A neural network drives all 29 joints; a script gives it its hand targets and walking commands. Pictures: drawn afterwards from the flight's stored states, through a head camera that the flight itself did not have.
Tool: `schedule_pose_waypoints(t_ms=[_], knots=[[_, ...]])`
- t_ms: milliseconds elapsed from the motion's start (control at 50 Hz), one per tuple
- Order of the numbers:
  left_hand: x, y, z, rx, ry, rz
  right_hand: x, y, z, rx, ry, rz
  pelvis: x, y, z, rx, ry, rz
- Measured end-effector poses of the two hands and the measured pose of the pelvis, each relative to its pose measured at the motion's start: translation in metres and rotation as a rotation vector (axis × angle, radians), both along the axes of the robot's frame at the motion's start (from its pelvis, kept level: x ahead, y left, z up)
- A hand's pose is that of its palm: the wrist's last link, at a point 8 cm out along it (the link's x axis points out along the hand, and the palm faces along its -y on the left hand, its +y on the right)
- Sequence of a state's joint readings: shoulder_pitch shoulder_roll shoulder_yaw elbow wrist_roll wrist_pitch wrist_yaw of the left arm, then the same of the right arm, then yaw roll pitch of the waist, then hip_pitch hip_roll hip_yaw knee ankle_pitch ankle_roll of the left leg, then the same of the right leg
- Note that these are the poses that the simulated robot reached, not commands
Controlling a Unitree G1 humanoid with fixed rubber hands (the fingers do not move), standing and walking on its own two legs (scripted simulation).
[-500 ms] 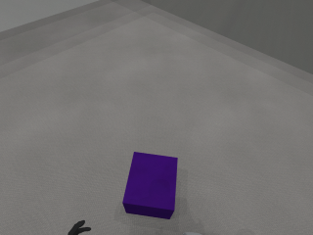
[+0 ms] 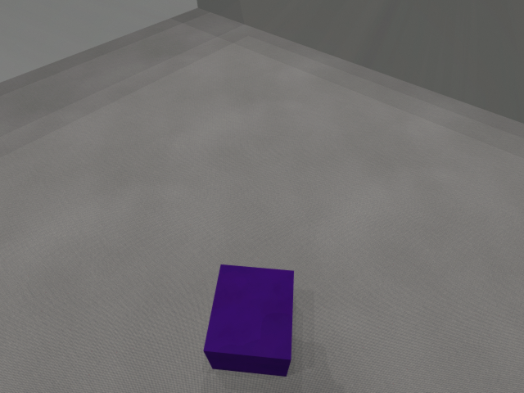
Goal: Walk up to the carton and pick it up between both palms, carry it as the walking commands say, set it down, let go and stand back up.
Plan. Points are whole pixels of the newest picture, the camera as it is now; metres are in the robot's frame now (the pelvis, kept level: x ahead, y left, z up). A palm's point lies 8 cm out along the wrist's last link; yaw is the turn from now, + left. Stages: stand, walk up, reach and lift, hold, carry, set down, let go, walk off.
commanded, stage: stand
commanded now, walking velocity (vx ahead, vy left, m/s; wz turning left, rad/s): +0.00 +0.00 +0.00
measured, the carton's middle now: (253, 319) +0.45 +0.06 -0.66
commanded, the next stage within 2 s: reach and lift in 0.02 s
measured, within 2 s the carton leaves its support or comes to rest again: neither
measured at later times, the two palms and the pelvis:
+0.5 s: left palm out of the picture +0.14 +0.25 -0.16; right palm out of the picture +0.15 -0.21 -0.16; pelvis -0.03 +0.00 -0.05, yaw +3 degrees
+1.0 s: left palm (146, 328) +0.27 +0.26 -0.19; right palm (366, 329) +0.27 -0.19 -0.19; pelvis -0.11 +0.00 -0.10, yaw +3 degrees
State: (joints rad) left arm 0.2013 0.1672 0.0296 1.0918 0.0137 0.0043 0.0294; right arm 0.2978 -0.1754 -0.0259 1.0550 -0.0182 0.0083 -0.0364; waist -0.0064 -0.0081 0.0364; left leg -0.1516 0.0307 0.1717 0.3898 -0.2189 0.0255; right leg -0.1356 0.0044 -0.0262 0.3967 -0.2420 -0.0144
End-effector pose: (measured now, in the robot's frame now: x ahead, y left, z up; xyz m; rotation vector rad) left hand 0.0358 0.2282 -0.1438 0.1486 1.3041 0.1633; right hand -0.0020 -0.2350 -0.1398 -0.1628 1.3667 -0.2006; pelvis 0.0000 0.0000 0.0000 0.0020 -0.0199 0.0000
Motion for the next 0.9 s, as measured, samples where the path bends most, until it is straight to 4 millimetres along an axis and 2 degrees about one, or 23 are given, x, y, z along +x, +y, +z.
schedule_pose_waypoints(t_ms=[40, 60, 120, 160, 200, 220, 260, 360, 460, 540, 720, 900], knots=[[0.001, -0.002, -0.002, -0.010, -0.005, 0.016, 0.005, 0.002, 0.000, 0.011, -0.014, -0.010, 0.000, 0.000, -0.002, 0.002, 0.025, 0.000], [0.012, -0.001, -0.002, -0.005, -0.033, 0.014, 0.020, 0.002, -0.001, 0.017, -0.056, -0.020, -0.002, 0.000, -0.006, 0.003, 0.051, 0.000], [0.061, 0.011, -0.001, 0.015, -0.108, 0.007, 0.088, 0.000, 0.001, 0.026, -0.180, 0.005, -0.012, 0.001, -0.019, -0.004, 0.097, 0.013], [0.090, 0.018, 0.003, 0.018, -0.112, -0.003, 0.130, 0.001, 0.007, 0.020, -0.204, 0.049, -0.017, 0.002, -0.025, -0.003, 0.116, 0.022], [0.107, 0.022, 0.009, 0.012, -0.094, -0.004, 0.157, 0.003, 0.014, 0.013, -0.194, 0.074, -0.019, 0.003, -0.027, -0.005, 0.130, 0.032], [0.111, 0.024, 0.012, 0.005, -0.082, -0.001, 0.165, 0.005, 0.016, 0.013, -0.183, 0.080, -0.018, 0.003, -0.026, -0.007, 0.137, 0.035], [0.110, 0.025, 0.014, -0.011, -0.056, 0.003, 0.168, 0.008, 0.018, 0.017, -0.156, 0.081, -0.016, 0.004, -0.024, -0.011, 0.151, 0.038], [0.094, 0.024, 0.004, -0.029, -0.037, -0.006, 0.146, 0.017, 0.004, 0.039, -0.117, 0.073, -0.014, 0.005, -0.029, -0.019, 0.212, 0.039], [0.100, 0.023, -0.012, -0.026, -0.119, -0.028, 0.144, 0.023, -0.016, 0.052, -0.173, 0.087, -0.027, 0.003, -0.047, -0.021, 0.274, 0.052], [0.112, 0.023, -0.022, -0.028, -0.173, -0.047, 0.157, 0.025, -0.026, 0.052, -0.233, 0.092, -0.042, 0.000, -0.062, -0.025, 0.287, 0.057], [0.144, 0.027, -0.028, -0.026, -0.247, -0.063, 0.197, 0.031, -0.029, 0.055, -0.323, 0.106, -0.076, -0.004, -0.083, -0.033, 0.244, 0.058], [0.193, 0.029, -0.038, -0.040, -0.303, -0.053, 0.247, 0.042, -0.039, 0.060, -0.383, 0.086, -0.100, -0.003, -0.097, -0.045, 0.287, 0.063]])
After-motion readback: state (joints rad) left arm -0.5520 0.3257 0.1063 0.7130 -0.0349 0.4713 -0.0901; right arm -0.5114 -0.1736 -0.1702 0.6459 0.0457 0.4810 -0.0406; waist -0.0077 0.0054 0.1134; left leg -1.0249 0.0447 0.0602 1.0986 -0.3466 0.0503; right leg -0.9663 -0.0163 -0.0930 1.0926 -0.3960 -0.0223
